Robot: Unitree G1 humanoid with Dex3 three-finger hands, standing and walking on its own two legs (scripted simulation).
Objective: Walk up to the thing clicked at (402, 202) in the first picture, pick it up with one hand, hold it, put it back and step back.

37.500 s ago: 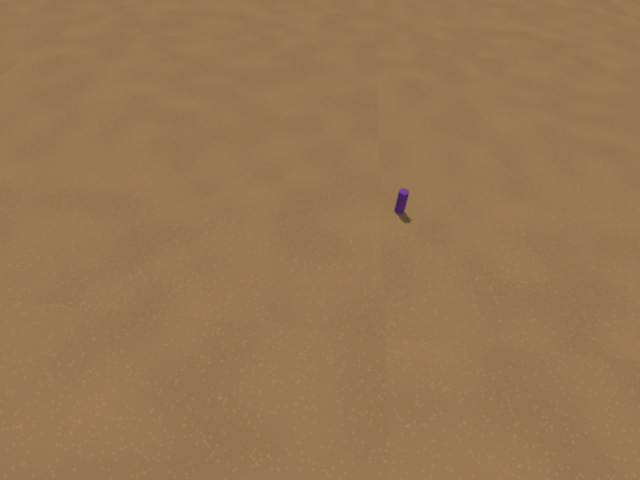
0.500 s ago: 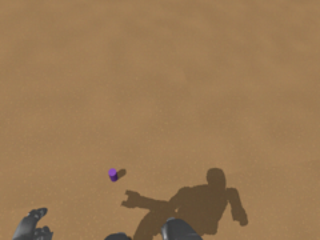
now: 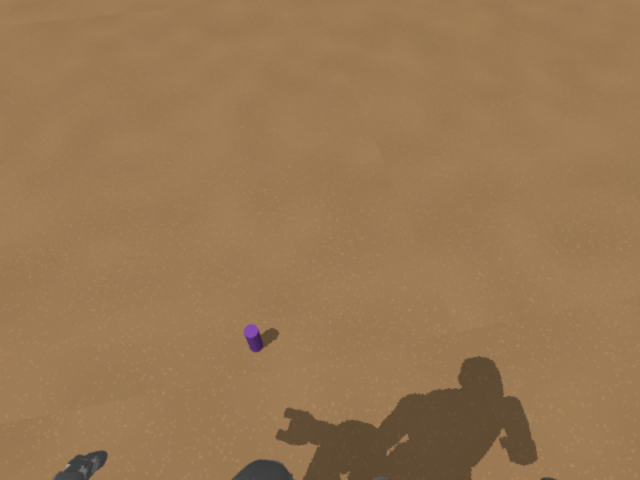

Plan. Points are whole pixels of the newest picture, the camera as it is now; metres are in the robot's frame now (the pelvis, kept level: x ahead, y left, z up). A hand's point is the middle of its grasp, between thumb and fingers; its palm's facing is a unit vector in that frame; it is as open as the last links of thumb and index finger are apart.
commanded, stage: step back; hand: left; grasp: from above
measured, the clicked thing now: (253, 338) +0.56 +0.22 -0.71
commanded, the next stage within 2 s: none
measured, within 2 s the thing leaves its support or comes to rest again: neither
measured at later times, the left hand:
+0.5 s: hand out of the picture -0.09 +0.29 -0.17, palm faces -0.02 -0.92 -0.38, open 7.4 cm
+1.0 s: hand out of the picture -0.21 +0.25 -0.15, palm faces +0.06 -0.92 -0.39, open 7.4 cm
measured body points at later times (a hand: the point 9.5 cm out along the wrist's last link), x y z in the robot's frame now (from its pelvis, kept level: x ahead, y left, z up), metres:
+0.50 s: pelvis -0.17 +0.01 -0.01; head -0.11 +0.04 +0.44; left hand -0.09 +0.34 -0.14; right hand -0.03 -0.30 -0.10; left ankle -0.07 +0.12 -0.73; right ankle -0.22 -0.14 -0.68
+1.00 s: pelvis -0.35 -0.02 -0.02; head -0.28 -0.01 +0.43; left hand -0.21 +0.29 -0.13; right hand -0.28 -0.33 -0.14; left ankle -0.36 +0.09 -0.74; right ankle -0.24 -0.13 -0.73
